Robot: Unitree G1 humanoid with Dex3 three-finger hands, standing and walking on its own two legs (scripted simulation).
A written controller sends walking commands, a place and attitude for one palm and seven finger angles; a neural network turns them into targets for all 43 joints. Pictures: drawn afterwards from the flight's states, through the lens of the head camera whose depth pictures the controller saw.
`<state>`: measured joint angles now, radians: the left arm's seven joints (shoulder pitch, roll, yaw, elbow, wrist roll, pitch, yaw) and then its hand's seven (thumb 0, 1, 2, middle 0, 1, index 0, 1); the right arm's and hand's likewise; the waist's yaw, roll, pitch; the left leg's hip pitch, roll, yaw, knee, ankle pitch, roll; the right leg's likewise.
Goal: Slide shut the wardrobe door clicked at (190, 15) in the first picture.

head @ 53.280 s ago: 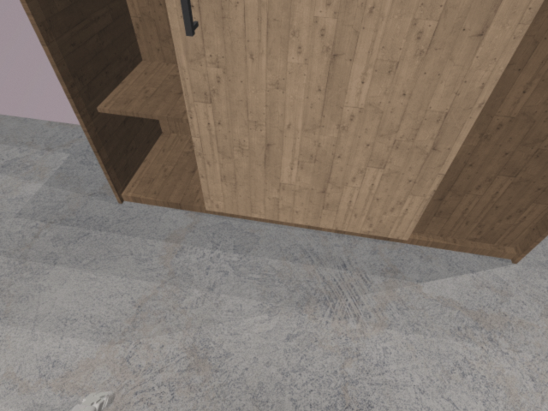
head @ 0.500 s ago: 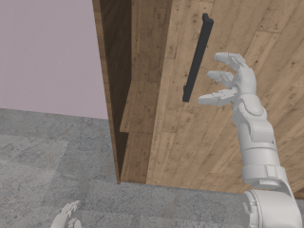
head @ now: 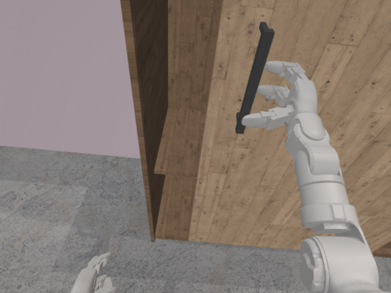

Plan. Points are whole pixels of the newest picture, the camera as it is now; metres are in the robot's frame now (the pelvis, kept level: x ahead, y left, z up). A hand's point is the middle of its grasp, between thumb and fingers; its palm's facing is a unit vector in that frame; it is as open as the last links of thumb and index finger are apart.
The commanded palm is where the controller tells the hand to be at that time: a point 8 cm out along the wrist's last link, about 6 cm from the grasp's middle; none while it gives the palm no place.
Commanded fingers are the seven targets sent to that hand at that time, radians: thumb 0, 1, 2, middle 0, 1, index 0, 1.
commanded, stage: feel for the door with the fingertips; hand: right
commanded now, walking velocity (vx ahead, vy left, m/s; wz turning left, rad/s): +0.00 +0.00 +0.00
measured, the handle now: (250, 83) +0.50 -0.06 +0.21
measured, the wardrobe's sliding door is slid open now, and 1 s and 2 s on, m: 0.17 0.17 0.17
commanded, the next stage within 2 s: slide the fingers in behind the handle in 0.44 s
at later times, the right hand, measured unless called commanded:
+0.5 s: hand (268, 90) +0.46 -0.09 +0.23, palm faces -0.02 +1.00 +0.00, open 14.0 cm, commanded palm +0.44 -0.15 +0.22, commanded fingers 0.00 0.50 -0.30 0.30 1.20 0.30 1.20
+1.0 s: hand (273, 96) +0.44 -0.10 +0.22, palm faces -0.01 +1.00 +0.02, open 14.0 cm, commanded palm +0.42 -0.15 +0.22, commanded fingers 0.00 0.50 -0.30 0.30 1.20 0.30 1.20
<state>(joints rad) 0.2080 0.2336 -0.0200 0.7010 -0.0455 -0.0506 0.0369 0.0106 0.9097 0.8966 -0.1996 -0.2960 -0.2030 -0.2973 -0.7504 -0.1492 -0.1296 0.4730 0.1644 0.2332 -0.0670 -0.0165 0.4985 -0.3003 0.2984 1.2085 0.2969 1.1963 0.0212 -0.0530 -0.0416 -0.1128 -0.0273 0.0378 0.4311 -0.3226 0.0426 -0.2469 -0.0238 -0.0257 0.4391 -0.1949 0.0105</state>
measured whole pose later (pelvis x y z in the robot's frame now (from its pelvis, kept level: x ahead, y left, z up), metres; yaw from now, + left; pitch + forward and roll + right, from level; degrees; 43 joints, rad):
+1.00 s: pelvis +0.00 -0.01 +0.00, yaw +1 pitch +2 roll +0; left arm 0.26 0.24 0.00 0.70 -0.05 -0.07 0.03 0.01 0.91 0.90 -0.20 -0.30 -0.20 -0.30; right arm -0.80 -0.17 -0.15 0.56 0.16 0.19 -0.04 -0.02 0.50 -0.30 0.31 1.20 0.30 1.20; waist 0.03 -0.05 -0.05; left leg -0.14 -0.02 0.02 0.42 -0.31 0.02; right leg -0.28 -0.02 -0.04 0.45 -0.20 -0.01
